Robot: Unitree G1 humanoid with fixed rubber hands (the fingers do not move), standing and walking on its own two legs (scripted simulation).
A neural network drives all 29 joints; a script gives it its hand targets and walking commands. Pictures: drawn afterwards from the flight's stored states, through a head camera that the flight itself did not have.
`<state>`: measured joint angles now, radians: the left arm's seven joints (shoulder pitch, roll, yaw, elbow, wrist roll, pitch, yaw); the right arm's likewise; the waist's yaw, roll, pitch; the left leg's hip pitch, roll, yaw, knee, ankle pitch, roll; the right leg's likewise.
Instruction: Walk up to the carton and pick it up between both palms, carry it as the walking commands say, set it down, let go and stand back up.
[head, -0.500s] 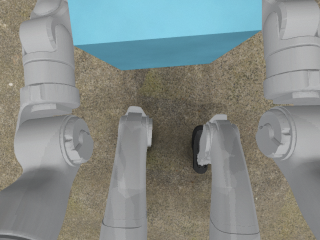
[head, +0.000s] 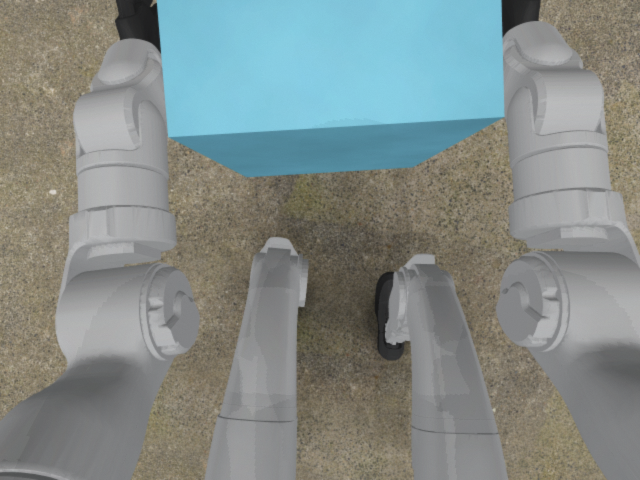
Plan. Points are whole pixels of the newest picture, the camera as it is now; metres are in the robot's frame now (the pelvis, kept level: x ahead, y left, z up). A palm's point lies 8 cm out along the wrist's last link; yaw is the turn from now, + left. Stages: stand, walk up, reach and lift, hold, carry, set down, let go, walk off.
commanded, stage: reach and lift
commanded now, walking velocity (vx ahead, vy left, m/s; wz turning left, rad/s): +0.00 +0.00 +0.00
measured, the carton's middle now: (324, 23) +0.58 +0.07 -0.12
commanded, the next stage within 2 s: none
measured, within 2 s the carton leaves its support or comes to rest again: neither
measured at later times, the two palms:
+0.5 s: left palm (91, 49) +0.47 +0.24 +0.02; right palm (558, 16) +0.51 -0.10 +0.03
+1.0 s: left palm out of the picture +0.44 +0.23 +0.12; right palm out of the picture +0.49 -0.11 +0.12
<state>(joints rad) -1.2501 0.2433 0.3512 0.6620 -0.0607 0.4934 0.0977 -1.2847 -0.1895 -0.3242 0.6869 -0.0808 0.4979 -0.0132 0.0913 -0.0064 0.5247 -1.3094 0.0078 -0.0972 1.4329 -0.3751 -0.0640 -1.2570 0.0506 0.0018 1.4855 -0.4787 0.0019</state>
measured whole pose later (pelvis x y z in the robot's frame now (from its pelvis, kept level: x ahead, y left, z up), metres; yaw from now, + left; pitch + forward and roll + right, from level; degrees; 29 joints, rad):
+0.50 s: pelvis -0.01 +0.00 +0.06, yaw +1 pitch +8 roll -1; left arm -1.14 0.21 0.34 0.66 -0.06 0.48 0.10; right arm -1.18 -0.16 -0.32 0.68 -0.08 0.49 -0.01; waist 0.09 -0.01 0.52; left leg -1.03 0.01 -0.11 1.17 -0.28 -0.06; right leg -0.98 0.05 0.00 1.23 -0.38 0.00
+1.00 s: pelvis +0.08 +0.00 +0.13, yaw +3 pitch +15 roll -1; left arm -0.71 0.08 0.39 0.74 0.12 0.49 0.00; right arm -0.76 -0.01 -0.38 0.81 -0.23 0.47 0.05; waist 0.08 -0.02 -0.07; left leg -0.86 0.01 -0.11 0.83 -0.24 -0.06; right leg -0.79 0.04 0.00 0.87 -0.35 -0.01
